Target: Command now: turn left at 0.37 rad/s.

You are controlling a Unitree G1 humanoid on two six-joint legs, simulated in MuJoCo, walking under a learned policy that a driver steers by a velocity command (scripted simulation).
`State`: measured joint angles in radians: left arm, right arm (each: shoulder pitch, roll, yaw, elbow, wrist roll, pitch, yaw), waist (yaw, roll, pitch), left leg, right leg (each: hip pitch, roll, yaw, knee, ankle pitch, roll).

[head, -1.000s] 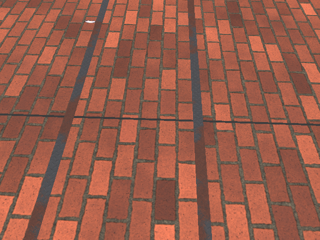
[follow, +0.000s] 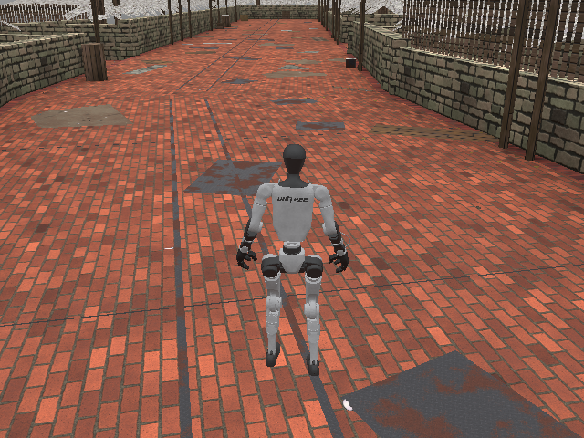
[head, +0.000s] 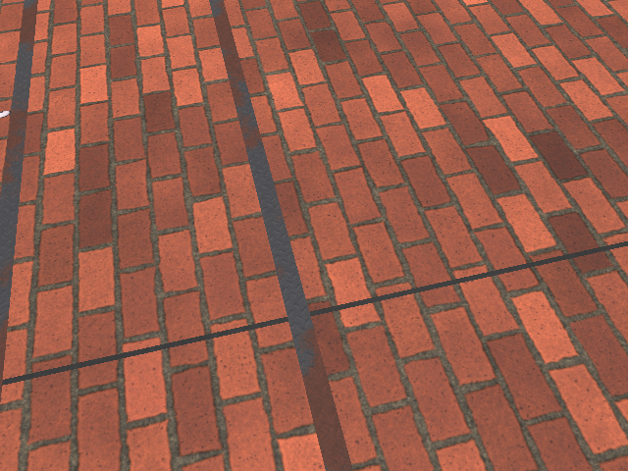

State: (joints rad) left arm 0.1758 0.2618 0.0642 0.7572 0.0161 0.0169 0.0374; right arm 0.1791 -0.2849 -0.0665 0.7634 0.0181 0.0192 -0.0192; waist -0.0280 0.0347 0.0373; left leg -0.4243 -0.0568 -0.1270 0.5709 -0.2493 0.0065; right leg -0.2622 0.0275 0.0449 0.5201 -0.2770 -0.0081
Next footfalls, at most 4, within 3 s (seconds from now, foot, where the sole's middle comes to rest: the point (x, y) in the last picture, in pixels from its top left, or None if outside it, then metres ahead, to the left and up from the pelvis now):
0.34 left None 0.03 0.16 -0.77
0.78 right None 0.11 -0.07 -0.77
1.44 right None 0.12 -0.10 -0.77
1.94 left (292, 467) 0.47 0.08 -0.77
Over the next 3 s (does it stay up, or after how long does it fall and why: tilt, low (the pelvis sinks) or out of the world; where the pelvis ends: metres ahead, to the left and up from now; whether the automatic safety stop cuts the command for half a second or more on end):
stays up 0.85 0.09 -0.01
